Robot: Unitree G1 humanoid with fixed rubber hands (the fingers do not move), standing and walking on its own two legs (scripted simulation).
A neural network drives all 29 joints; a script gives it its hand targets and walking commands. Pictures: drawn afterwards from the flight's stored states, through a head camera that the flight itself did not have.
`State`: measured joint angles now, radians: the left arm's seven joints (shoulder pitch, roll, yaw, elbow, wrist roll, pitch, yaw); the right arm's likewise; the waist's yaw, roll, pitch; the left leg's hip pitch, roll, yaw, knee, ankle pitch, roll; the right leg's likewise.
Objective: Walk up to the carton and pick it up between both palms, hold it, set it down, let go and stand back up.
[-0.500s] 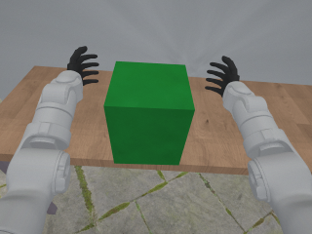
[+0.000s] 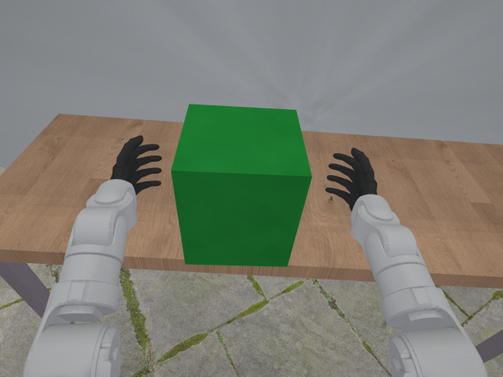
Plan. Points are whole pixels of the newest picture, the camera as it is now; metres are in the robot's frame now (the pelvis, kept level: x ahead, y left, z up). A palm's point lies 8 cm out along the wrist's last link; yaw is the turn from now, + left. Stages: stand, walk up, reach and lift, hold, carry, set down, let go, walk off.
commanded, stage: set down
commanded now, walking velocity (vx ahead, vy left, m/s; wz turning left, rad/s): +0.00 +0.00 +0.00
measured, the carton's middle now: (239, 188) +0.46 +0.04 +0.06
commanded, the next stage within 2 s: let go in 1.82 s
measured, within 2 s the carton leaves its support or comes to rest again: neither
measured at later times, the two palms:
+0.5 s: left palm (126, 244) +0.29 +0.21 +0.08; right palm (370, 257) +0.31 -0.18 +0.07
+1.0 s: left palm (115, 297) +0.24 +0.23 +0.01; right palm (368, 308) +0.25 -0.18 +0.01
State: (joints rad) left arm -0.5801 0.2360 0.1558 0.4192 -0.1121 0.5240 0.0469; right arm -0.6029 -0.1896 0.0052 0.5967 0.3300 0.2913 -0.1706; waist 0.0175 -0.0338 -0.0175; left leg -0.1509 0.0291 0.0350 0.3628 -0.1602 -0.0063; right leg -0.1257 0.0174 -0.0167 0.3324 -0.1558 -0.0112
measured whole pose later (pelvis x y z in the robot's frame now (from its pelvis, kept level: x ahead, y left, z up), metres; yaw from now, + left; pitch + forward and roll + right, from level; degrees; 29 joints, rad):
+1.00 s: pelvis +0.04 +0.01 +0.00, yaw -1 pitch -2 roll +0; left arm 0.24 0.21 -0.01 0.09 -0.15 0.07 0.04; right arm 0.26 -0.13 0.02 0.16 0.15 -0.05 -0.06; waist 0.06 -0.01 0.03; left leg -0.07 0.02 0.05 0.31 -0.19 0.00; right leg -0.06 0.01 0.00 0.29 -0.19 -0.01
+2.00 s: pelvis +0.04 +0.00 +0.00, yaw -1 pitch -4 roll +0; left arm 0.19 0.20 0.00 0.48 0.00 0.15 0.01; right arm 0.19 -0.18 -0.02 0.67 -0.01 -0.15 0.01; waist 0.02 0.00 0.07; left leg -0.06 0.02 0.06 0.35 -0.22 -0.01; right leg -0.05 0.01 0.00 0.34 -0.22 -0.01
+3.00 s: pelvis +0.03 +0.01 -0.01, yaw +5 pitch +1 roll -1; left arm 0.36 0.19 0.04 0.85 0.03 0.00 0.02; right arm 0.37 -0.19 -0.02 0.88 -0.04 -0.01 0.00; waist 0.01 0.00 -0.05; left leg -0.29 -0.01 -0.04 0.55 -0.27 0.01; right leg -0.23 -0.02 -0.09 0.51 -0.29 0.00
